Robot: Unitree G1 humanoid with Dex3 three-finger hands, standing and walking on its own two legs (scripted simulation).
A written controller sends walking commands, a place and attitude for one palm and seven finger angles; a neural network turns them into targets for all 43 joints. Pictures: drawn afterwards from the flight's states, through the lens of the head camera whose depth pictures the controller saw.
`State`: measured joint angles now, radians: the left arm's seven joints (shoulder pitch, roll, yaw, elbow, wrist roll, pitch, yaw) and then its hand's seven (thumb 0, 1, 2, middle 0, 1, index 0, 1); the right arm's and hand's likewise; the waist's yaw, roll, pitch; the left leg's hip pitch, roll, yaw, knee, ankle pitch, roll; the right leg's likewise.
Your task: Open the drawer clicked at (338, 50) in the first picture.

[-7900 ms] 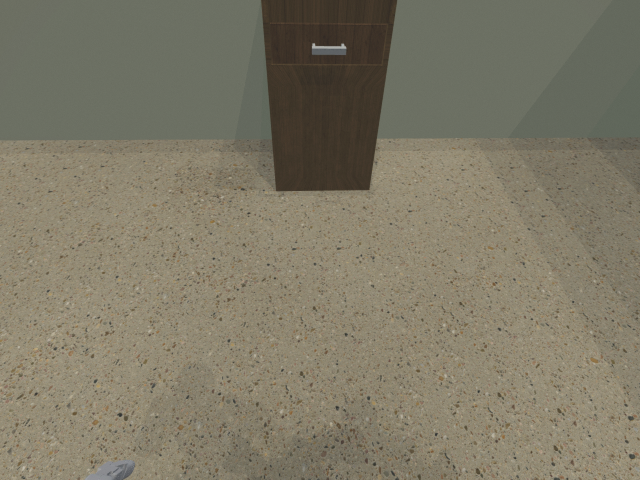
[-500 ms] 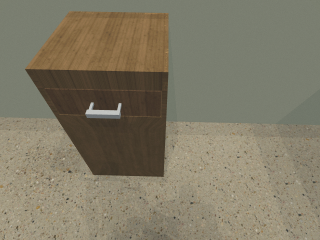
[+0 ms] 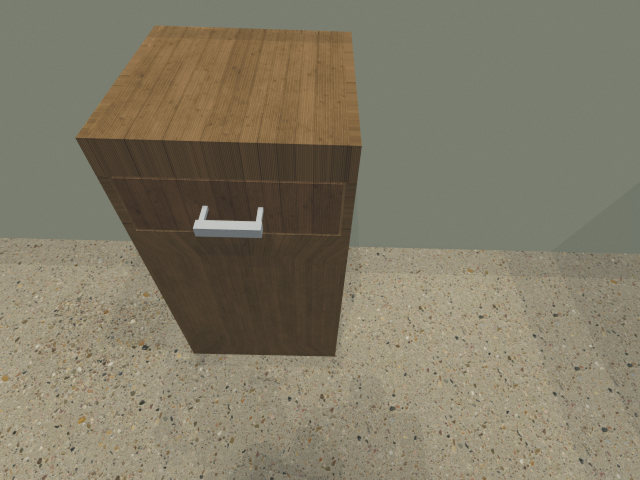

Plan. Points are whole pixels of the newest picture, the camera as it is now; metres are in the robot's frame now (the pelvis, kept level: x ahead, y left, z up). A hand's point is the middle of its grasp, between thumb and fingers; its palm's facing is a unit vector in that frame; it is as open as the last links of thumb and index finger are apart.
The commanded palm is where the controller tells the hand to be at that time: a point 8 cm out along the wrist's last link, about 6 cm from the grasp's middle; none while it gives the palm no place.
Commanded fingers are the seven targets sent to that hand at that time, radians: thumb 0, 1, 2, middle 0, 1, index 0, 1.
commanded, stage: raise the hand with hooked fingers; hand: left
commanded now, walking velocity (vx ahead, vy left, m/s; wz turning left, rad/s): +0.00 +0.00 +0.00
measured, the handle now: (230, 220) +0.56 +0.21 -0.07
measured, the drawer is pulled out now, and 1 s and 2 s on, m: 0.00 0.00 0.00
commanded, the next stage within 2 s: move the hooked fingers above the handle in 1.84 s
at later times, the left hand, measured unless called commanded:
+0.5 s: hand out of the picture +0.13 +0.21 -0.07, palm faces -0.02 -0.10 -0.99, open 9.4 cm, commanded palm +0.15 +0.22 +0.01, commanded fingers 0.00 0.22 0.61 -0.25 -0.74 -0.25 -0.74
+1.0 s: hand (181, 342) +0.27 +0.20 +0.02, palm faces +0.12 -0.07 -0.99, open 12.3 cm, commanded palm +0.24 +0.21 +0.07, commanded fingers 0.00 -0.36 0.36 -0.29 -1.11 -0.29 -1.11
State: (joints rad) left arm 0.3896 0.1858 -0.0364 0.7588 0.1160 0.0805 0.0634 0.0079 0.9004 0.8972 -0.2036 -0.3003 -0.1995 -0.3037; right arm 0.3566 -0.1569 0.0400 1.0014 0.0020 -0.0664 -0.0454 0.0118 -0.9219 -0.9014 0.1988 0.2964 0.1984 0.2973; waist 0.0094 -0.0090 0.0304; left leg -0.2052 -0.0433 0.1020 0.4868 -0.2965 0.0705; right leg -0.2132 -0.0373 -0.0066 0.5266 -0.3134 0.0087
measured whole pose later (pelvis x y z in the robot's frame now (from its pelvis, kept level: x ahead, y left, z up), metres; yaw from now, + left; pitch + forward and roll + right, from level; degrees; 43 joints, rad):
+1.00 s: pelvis +0.01 -0.03 -0.02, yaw -2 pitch +10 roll +1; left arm 0.26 0.41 0.01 -0.04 1.01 -0.06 0.40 0.00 -0.15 0.45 -0.30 -0.97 -0.30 -0.97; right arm 0.15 -0.29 -0.05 0.64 -0.06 0.09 -0.03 0.02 -0.91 -0.90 0.20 0.30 0.20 0.30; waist 0.05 0.04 -0.09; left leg -0.49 -0.04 -0.02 0.72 -0.41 0.01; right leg -0.54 0.07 0.02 0.76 -0.40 -0.07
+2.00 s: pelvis -0.01 +0.00 +0.00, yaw -1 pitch +3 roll +0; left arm -0.11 0.44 -0.10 0.13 0.96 0.11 0.13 0.00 -0.50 0.30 -0.32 -1.20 -0.32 -1.20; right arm 0.15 -0.25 0.00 0.64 0.01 0.12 -0.02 0.01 -0.91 -0.90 0.20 0.30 0.20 0.30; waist 0.08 0.07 -0.03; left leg -0.28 -0.08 -0.03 0.51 -0.28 0.06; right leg -0.31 0.02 0.02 0.53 -0.27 -0.02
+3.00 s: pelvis +0.00 -0.01 -0.02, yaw -2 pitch +14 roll -1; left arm -0.58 0.46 -0.05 0.84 1.08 -0.08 0.31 0.00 -0.49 0.30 -0.32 -1.20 -0.32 -1.20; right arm 0.30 -0.25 -0.06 0.68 0.01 0.12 -0.03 0.01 -0.91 -0.90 0.20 0.30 0.20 0.30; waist -0.04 0.04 -0.13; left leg -0.58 -0.05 -0.02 0.71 -0.38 0.05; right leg -0.60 0.06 0.02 0.69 -0.34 -0.03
